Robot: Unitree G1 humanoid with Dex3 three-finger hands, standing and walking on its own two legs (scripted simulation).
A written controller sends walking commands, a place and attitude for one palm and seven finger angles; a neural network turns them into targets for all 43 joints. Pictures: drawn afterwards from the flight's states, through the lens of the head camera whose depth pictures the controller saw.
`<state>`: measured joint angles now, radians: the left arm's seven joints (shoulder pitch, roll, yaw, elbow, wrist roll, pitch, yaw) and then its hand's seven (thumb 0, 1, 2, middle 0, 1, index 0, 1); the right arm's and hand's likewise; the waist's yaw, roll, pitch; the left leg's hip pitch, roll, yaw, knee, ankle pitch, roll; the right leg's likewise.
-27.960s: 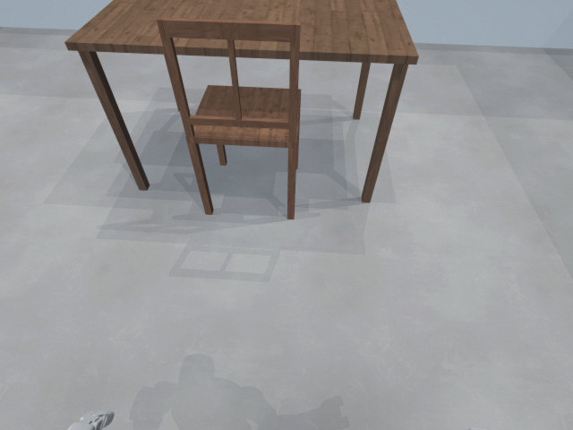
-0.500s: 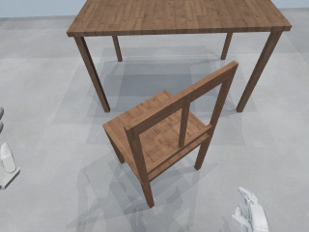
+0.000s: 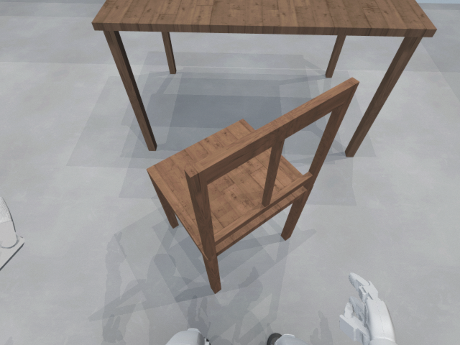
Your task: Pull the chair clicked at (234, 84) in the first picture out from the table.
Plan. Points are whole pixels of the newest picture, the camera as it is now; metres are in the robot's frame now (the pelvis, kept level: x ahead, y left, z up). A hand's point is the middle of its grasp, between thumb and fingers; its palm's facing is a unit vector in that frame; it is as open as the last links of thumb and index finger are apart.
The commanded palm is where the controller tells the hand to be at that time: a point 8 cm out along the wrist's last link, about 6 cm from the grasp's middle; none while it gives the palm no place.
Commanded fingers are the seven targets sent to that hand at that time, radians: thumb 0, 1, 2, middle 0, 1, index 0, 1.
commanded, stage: step back with the hand held close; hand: left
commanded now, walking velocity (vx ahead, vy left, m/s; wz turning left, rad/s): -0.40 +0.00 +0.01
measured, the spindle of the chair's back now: (271, 176) +0.49 -0.06 -0.09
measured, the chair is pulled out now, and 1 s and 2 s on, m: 0.52 0.52 0.52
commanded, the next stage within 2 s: stop stepping back and stand still in 0.96 s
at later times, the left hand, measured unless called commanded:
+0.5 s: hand (11, 253) +0.19 +0.26 +0.17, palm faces +0.37 -0.75 -0.54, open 7.4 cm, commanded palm +0.12 +0.31 +0.19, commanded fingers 0.00 0.90 0.90 -0.20 -0.30 -0.20 -0.30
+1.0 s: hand out of the picture +0.10 +0.24 +0.17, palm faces +0.32 -0.77 -0.55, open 7.4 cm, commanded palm +0.04 +0.29 +0.19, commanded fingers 0.00 0.90 0.90 -0.20 -0.30 -0.20 -0.30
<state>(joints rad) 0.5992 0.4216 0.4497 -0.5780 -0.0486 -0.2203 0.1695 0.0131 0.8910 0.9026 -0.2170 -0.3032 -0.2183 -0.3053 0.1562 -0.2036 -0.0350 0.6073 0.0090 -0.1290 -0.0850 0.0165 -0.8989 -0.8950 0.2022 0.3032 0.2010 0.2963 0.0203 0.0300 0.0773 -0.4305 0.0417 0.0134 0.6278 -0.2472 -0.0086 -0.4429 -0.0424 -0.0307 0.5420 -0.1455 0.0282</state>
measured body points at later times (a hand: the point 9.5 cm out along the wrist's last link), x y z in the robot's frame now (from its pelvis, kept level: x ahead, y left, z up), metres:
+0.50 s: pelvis -0.01 +0.00 +0.00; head +0.05 +0.02 +0.44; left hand +0.16 +0.30 +0.20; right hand +0.17 -0.24 -0.09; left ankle +0.00 +0.12 -0.73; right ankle +0.07 -0.14 -0.72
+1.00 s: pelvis -0.10 -0.01 +0.01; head -0.04 +0.01 +0.45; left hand +0.08 +0.28 +0.20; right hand +0.07 -0.25 -0.08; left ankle -0.07 +0.12 -0.73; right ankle -0.05 -0.13 -0.70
